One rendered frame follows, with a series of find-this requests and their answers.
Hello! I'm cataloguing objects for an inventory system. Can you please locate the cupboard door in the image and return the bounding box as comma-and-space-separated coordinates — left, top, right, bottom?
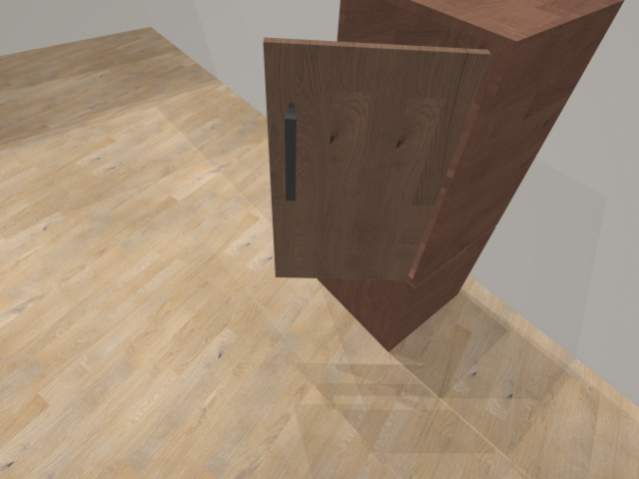
264, 38, 491, 280

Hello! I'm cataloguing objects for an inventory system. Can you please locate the handle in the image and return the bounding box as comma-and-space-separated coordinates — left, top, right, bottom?
285, 103, 297, 201

